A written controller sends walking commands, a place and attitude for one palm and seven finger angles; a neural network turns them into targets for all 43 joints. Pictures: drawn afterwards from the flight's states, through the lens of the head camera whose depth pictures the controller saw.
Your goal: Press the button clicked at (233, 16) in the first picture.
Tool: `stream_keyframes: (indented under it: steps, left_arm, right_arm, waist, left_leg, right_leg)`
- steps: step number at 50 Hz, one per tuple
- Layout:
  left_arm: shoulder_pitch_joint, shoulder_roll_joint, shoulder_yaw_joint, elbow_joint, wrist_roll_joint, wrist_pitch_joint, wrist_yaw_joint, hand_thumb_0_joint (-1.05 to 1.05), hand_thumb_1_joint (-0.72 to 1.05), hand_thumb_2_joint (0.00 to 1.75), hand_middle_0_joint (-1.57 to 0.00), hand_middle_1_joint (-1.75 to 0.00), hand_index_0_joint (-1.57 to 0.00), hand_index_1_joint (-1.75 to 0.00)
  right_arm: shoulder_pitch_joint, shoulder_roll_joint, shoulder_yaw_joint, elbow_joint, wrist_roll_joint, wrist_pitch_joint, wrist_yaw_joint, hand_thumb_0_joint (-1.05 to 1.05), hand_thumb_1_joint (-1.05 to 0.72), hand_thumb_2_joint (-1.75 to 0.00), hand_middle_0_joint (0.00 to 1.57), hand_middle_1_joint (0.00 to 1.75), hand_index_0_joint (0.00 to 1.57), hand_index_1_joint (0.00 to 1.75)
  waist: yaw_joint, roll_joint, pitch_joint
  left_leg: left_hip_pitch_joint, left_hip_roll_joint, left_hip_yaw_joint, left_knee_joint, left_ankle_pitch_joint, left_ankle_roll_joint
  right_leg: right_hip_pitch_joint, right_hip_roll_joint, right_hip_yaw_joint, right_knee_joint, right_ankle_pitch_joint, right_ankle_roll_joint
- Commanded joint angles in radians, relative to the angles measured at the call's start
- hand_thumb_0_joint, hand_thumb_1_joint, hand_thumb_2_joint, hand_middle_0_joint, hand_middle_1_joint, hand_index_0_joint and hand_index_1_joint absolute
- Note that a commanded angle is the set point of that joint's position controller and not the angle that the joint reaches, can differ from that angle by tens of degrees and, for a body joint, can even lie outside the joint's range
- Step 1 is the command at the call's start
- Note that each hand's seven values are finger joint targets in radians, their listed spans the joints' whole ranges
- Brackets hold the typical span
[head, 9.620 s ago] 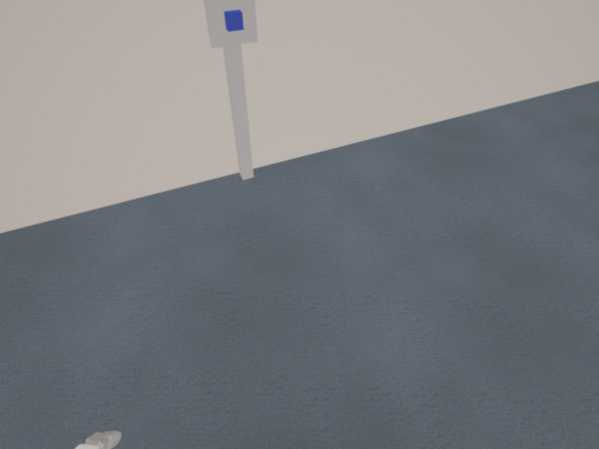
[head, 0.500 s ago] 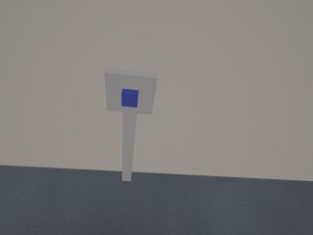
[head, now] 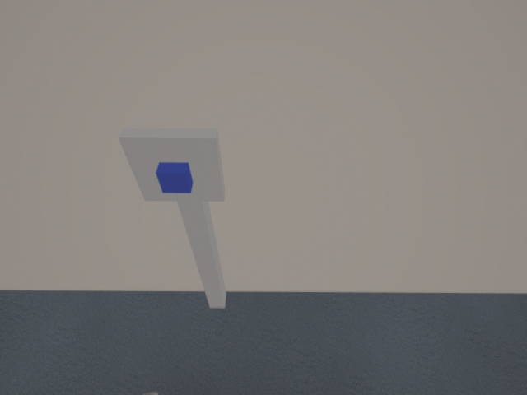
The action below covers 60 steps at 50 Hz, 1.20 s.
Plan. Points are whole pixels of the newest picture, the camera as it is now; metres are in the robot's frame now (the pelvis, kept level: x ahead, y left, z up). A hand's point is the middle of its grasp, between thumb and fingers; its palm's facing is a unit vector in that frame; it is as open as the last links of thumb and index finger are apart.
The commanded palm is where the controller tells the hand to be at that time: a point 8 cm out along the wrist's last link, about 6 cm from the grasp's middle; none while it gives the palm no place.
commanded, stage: come to a stop and stand still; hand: left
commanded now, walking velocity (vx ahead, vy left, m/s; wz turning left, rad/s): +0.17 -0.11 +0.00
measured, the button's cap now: (175, 176) +0.52 +0.19 +0.01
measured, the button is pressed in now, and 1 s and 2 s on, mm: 0 0 0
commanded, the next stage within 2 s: look again from close up in 1.58 s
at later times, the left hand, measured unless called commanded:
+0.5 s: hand out of the picture +0.00 +0.13 -0.17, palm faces +0.06 -0.99 -0.16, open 7.3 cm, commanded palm none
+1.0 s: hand out of the picture +0.07 +0.18 -0.16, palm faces -0.03 -0.98 -0.20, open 7.3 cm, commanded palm none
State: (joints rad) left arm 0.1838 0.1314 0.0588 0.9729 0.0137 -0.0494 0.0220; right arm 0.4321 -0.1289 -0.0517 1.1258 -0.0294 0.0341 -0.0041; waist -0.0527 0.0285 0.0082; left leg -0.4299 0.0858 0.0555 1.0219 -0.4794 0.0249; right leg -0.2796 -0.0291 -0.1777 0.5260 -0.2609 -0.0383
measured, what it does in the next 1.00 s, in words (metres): steps on the spot: left foot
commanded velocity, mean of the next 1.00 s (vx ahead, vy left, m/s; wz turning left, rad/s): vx -0.06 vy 0.03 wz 0.00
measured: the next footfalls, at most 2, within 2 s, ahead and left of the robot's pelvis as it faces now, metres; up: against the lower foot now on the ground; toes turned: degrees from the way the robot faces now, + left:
left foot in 0.18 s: +0.09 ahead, +0.08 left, +0.00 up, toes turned +2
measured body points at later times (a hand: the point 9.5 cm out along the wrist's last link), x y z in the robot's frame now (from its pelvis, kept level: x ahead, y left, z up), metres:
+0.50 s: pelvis +0.03 -0.02 +0.00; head +0.05 -0.02 +0.45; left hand +0.00 +0.19 -0.15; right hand +0.11 -0.23 -0.15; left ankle +0.07 +0.07 -0.73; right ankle +0.02 -0.10 -0.73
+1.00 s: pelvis +0.01 +0.01 +0.00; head +0.01 +0.01 +0.45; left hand +0.07 +0.23 -0.15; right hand -0.02 -0.21 -0.15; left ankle +0.05 +0.08 -0.73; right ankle +0.02 -0.10 -0.73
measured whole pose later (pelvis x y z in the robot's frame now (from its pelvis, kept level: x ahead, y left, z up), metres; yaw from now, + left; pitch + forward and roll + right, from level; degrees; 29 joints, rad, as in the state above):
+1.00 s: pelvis +0.01 +0.01 +0.00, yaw -2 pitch -1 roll +0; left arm 0.27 0.17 0.00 0.98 0.01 0.00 0.03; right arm 0.35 -0.13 0.01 1.05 -0.03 0.01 0.00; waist -0.02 0.00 0.01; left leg -0.27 -0.02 0.11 0.49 -0.20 0.07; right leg -0.23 -0.03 -0.14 0.50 -0.25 -0.03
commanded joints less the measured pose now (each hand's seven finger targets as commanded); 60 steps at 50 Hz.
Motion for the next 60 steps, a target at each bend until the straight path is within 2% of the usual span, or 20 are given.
stream_keyframes:
  steps: [1,5,7,8,10,11,12,14,20,26,27,28,29,31,35,37,39,43,49,60]
  left_arm:
    - [0.111,0.067,-0.006,0.018,0.019,-0.005,0.017,0.0,0.9,0.9,-0.2,-0.3,-0.2,-0.3]
    - [0.129,0.09,-0.016,0.027,0.013,0.002,0.017,0.0,0.9,0.9,-0.2,-0.3,-0.2,-0.3]
    - [0.126,0.094,-0.024,0.035,-0.002,0.008,0.013,0.0,0.9,0.9,-0.2,-0.3,-0.2,-0.3]
    - [0.144,0.081,-0.028,0.041,-0.005,0.012,0.011,0.0,0.9,0.9,-0.2,-0.3,-0.2,-0.3]
    - [0.2,0.039,-0.031,0.042,-0.009,0.025,0.017,0.0,0.9,0.9,-0.2,-0.3,-0.2,-0.3]
    - [0.207,0.038,-0.035,0.049,-0.003,0.031,0.023,0.0,0.9,0.9,-0.2,-0.3,-0.2,-0.3]
    - [0.195,0.049,-0.036,0.064,-0.002,0.037,0.023,0.0,0.9,0.9,-0.2,-0.3,-0.2,-0.3]
    - [0.204,0.078,-0.035,0.065,-0.001,0.04,0.021,0.0,0.9,0.9,-0.2,-0.3,-0.2,-0.3]
    - [0.223,0.079,-0.029,0.059,0.005,0.043,0.024,0.0,0.9,0.9,-0.2,-0.3,-0.2,-0.3]
    - [0.214,0.069,-0.032,0.047,0.007,0.037,0.024,0.0,0.9,0.9,-0.2,-0.3,-0.2,-0.3]
    - [0.277,0.108,-0.037,0.042,0.018,0.035,0.058,0.0,0.9,0.9,-0.2,-0.3,-0.2,-0.3]
    - [0.194,0.147,-0.035,-0.01,0.018,0.021,0.052,0.0,0.9,0.9,-0.2,-0.3,-0.2,-0.3]
    - [0.18,0.146,-0.032,-0.01,0.017,0.013,0.043,0.0,0.9,0.9,-0.2,-0.3,-0.2,-0.3]
    - [0.162,0.153,-0.026,-0.037,0.015,0.007,0.041,0.0,0.9,0.9,-0.2,-0.3,-0.2,-0.3]
    - [0.126,0.137,-0.031,-0.042,0.009,0.019,0.033,0.0,0.9,0.9,-0.2,-0.3,-0.2,-0.3]
    - [0.129,0.128,-0.035,-0.04,0.005,0.036,0.028,0.0,0.9,0.9,-0.2,-0.3,-0.2,-0.3]
    - [0.165,0.119,-0.038,-0.034,0.007,0.041,0.024,0.0,0.9,0.9,-0.2,-0.3,-0.2,-0.3]
    - [0.176,0.117,-0.042,-0.02,0.003,0.04,0.016,0.0,0.9,0.9,-0.2,-0.3,-0.2,-0.3]
    - [0.151,0.12,-0.043,-0.015,0.0,0.037,0.016,0.0,0.9,0.9,-0.2,-0.3,-0.2,-0.3]
    - [0.183,0.093,-0.056,0.058,0.001,0.027,0.018,0.0,0.9,0.9,-0.2,-0.3,-0.2,-0.3]
  right_arm:
    - [-0.008,-0.005,-0.002,-0.091,-0.003,-0.029,0.009,0.0,-0.9,-0.9,0.2,0.3,0.2,0.3]
    - [-0.023,0.04,0.026,-0.086,0.006,-0.035,-0.003,0.0,-0.9,-0.9,0.2,0.3,0.2,0.3]
    - [0.009,0.023,0.037,-0.067,0.011,-0.043,-0.013,0.0,-0.9,-0.9,0.2,0.3,0.2,0.3]
    - [0.01,-0.016,0.034,-0.064,0.014,-0.049,-0.019,0.0,-0.9,-0.9,0.2,0.3,0.2,0.3]
    - [-0.046,-0.111,0.023,-0.089,0.016,-0.055,-0.031,0.0,-0.9,-0.9,0.2,0.3,0.2,0.3]
    - [-0.089,-0.123,0.022,-0.103,0.015,-0.046,-0.035,0.0,-0.9,-0.9,0.2,0.3,0.2,0.3]
    - [-0.126,-0.103,0.03,-0.101,0.018,-0.045,-0.039,0.0,-0.9,-0.9,0.2,0.3,0.2,0.3]
    - [-0.146,-0.109,0.028,-0.115,0.022,-0.042,-0.042,0.0,-0.9,-0.9,0.2,0.3,0.2,0.3]
    - [-0.169,-0.122,0.013,-0.138,0.019,-0.028,-0.038,0.0,-0.9,-0.9,0.2,0.3,0.2,0.3]
    - [-0.186,-0.092,0.018,-0.134,0.017,-0.026,-0.027,0.0,-0.9,-0.9,0.2,0.3,0.2,0.3]
    - [-0.244,-0.164,-0.004,-0.211,0.03,-0.035,-0.024,0.0,-0.9,-0.9,0.2,0.3,0.2,0.3]
    - [-0.187,-0.093,0.004,-0.22,0.024,-0.02,-0.008,0.0,-0.9,-0.9,0.2,0.3,0.2,0.3]
    - [-0.223,-0.086,0.014,-0.202,0.012,-0.016,0.002,0.0,-0.9,-0.9,0.2,0.3,0.2,0.3]
    - [-0.191,-0.075,0.015,-0.211,0.014,-0.019,0.003,0.0,-0.9,-0.9,0.2,0.3,0.2,0.3]
    - [-0.123,-0.085,0.027,-0.186,0.013,-0.031,0.001,0.0,-0.9,-0.9,0.2,0.3,0.2,0.3]
    - [-0.125,-0.105,0.032,-0.178,0.006,-0.036,-0.002,0.0,-0.9,-0.9,0.2,0.3,0.2,0.3]
    - [-0.143,-0.121,0.035,-0.183,0.002,-0.041,-0.006,0.0,-0.9,-0.9,0.2,0.3,0.2,0.3]
    - [-0.128,-0.135,0.04,-0.174,0.003,-0.047,-0.01,0.0,-0.9,-0.9,0.2,0.3,0.2,0.3]
    - [-0.087,-0.129,0.047,-0.131,0.004,-0.055,-0.01,0.0,-0.9,-0.9,0.2,0.3,0.2,0.3]
    - [-0.071,-0.103,0.053,-0.07,0.014,-0.061,-0.015,0.0,-0.9,-0.9,0.2,0.3,0.2,0.3]
  waist:
    - [0.011,-0.146,0.069]
    - [0.024,-0.068,0.061]
    - [0.017,-0.055,0.027]
    - [0.025,-0.026,0.009]
    - [0.07,0.095,-0.011]
    - [0.074,0.064,0.013]
    - [0.072,0.118,0.043]
    - [0.071,0.105,0.053]
    - [0.056,-0.037,-0.026]
    - [0.051,-0.095,-0.029]
    - [0.075,-0.151,-0.007]
    - [0.026,-0.196,-0.045]
    - [0.052,-0.084,-0.027]
    - [0.029,-0.058,0.006]
    - [0.02,-0.069,0.104]
    - [0.038,0.032,0.154]
    - [0.066,0.079,0.157]
    - [0.078,-0.024,0.094]
    - [0.065,-0.019,0.036]
    - [0.055,-0.028,0.047]
  left_leg:
    - [-0.1,0.021,0.02,0.019,0.09,-0.012]
    - [0.087,-0.024,0.048,-0.316,0.14,-0.032]
    - [0.224,-0.041,0.051,-0.537,0.3,-0.04]
    - [0.283,-0.007,0.016,-0.599,0.41,-0.032]
    - [0.273,0.159,-0.118,-0.586,0.84,0.047]
    - [0.246,0.16,-0.101,-0.578,0.802,0.059]
    - [0.217,0.129,-0.105,-0.618,0.761,0.059]
    - [0.225,0.109,-0.087,-0.622,0.763,0.054]
    - [0.28,0.085,-0.063,-0.592,0.607,0.041]
    - [0.251,0.05,-0.043,-0.608,0.39,0.02]
    - [0.228,0.054,-0.012,-0.414,0.348,0.0]
    - [0.132,-0.026,0.006,-0.361,0.148,-0.01]
    - [0.14,-0.033,-0.001,-0.331,0.118,-0.012]
    - [0.128,-0.033,-0.005,-0.349,0.132,-0.01]
    - [0.194,-0.015,-0.038,-0.507,0.219,0.006]
    - [0.101,0.02,-0.124,-0.622,0.138,0.032]
    - [0.007,0.052,-0.19,-0.717,0.049,0.052]
    - [-0.009,0.038,-0.177,-0.737,0.02,0.047]
    - [0.06,0.041,-0.173,-0.74,0.083,0.045]
    - [0.14,0.033,-0.128,-0.704,0.217,0.041]
  right_leg:
    - [-0.006,-0.241,0.188,-0.329,0.068,-0.128]
    - [-0.02,-0.23,0.184,-0.266,0.271,-0.151]
    - [0.01,-0.174,0.147,-0.185,0.313,-0.107]
    - [0.023,-0.142,0.143,-0.138,0.324,-0.07]
    - [0.052,-0.082,0.12,-0.108,0.163,0.005]
    - [0.066,-0.074,0.125,-0.124,0.11,0.012]
    - [0.076,-0.081,0.127,-0.119,0.137,0.016]
    - [0.087,-0.092,0.141,-0.109,0.22,0.014]
    - [0.067,-0.115,0.168,-0.099,0.269,-0.002]
    - [0.052,-0.134,0.199,-0.134,0.183,-0.017]
    - [0.025,-0.166,0.287,-0.188,0.517,0.048]
    - [0.067,-0.217,0.305,-0.197,0.296,0.003]
    - [0.016,-0.243,0.325,-0.225,0.138,-0.052]
    - [-0.014,-0.232,0.306,-0.23,0.041,-0.113]
    - [-0.128,-0.148,0.221,-0.2,-0.154,-0.064]
    - [-0.106,-0.08,0.182,-0.145,-0.224,-0.033]
    - [-0.003,-0.049,0.15,-0.102,-0.129,-0.016]
    - [0.093,-0.063,0.167,-0.113,-0.104,-0.019]
    - [0.106,-0.073,0.159,-0.116,-0.059,-0.019]
    - [0.085,-0.087,0.165,-0.144,0.016,-0.011]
